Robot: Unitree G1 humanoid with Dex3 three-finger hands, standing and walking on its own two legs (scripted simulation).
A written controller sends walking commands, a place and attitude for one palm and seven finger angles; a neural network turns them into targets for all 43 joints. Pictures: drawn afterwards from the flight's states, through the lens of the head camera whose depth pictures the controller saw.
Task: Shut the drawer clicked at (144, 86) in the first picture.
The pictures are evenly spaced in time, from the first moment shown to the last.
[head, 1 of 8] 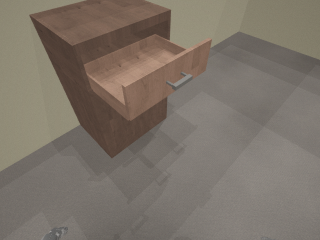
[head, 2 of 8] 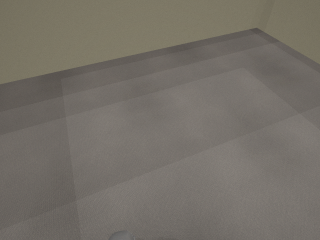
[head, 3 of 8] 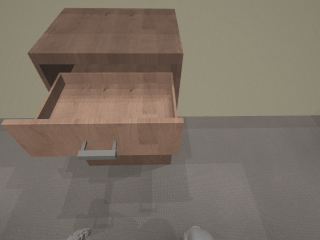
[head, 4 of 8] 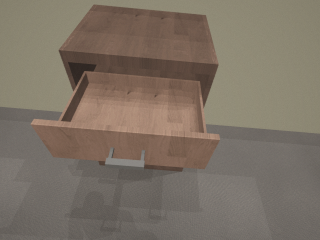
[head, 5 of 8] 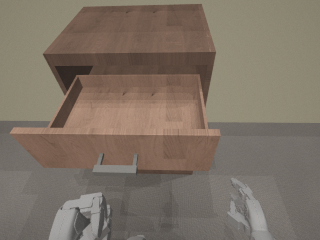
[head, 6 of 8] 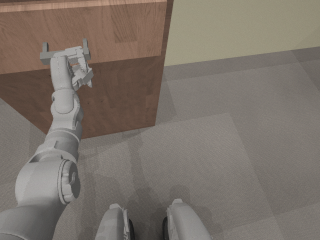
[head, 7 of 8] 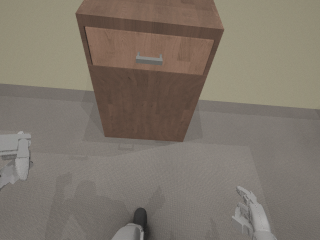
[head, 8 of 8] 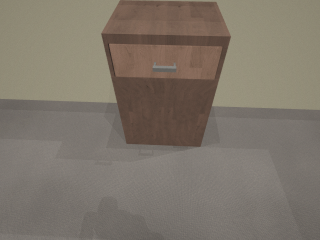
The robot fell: no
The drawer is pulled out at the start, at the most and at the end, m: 0.30 0.30 0.00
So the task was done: yes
